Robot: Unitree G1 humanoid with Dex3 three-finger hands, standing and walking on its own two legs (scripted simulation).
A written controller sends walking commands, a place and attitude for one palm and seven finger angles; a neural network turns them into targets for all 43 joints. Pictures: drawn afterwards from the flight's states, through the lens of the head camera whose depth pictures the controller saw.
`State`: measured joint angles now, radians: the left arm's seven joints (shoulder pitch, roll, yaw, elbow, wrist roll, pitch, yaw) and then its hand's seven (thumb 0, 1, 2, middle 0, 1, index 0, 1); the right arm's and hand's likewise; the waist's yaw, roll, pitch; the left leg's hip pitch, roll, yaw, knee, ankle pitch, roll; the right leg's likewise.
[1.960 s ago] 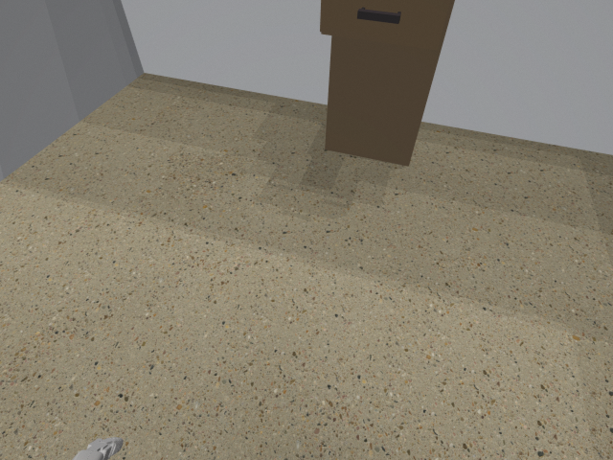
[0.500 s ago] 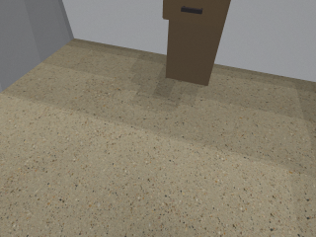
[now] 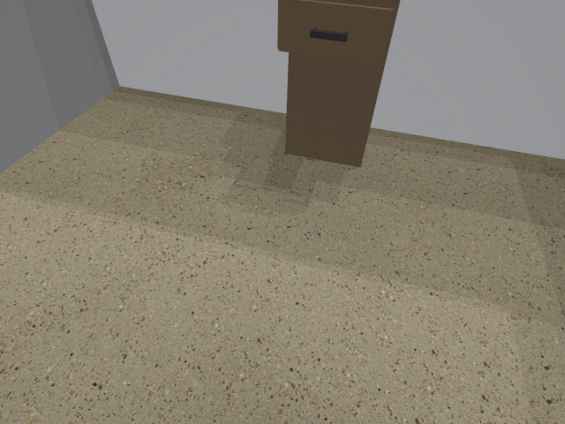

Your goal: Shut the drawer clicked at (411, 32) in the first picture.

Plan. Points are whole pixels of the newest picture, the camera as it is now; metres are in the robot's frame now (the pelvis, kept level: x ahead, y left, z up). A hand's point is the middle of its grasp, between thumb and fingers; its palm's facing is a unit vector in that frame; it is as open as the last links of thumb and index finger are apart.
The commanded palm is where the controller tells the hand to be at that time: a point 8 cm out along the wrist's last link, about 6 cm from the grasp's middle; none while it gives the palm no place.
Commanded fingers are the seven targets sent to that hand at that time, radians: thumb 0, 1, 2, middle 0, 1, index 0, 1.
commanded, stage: walk to a spot facing it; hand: left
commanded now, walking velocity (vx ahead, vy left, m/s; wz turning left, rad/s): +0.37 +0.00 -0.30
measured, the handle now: (329, 33) +1.40 -0.08 +0.04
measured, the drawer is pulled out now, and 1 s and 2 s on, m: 0.29 0.29 0.29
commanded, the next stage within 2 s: turn to face it in 1.80 s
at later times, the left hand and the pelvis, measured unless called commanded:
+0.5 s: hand out of the picture +0.10 +0.15 -0.17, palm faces -0.05 -0.99 -0.13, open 7.4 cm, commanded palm none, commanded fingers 0.00 0.90 0.90 -0.20 -0.30 -0.20 -0.30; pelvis +0.16 -0.01 +0.00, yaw -7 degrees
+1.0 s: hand (217, 264) +0.47 +0.18 -0.16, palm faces -0.21 -0.96 -0.18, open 7.4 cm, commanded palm none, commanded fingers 0.00 0.90 0.90 -0.20 -0.30 -0.20 -0.30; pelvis +0.36 +0.02 +0.01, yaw -14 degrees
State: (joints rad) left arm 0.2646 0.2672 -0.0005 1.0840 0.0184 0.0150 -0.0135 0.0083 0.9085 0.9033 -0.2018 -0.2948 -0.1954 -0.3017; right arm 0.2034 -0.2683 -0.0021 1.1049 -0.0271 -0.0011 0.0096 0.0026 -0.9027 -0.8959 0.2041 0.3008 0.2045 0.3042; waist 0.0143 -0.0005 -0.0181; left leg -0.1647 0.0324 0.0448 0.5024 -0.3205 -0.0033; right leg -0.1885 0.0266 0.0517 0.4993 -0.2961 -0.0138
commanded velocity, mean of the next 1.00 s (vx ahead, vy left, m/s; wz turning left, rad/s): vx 0.37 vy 0.00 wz -0.19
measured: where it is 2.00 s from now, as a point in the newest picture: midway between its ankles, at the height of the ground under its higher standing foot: (316, 301)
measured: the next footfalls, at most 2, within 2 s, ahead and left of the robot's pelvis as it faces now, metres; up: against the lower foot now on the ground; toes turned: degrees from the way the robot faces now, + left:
left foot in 0.62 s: +0.40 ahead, +0.11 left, +0.00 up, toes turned +0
right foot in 1.14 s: +0.48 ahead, -0.16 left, +0.00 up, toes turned -24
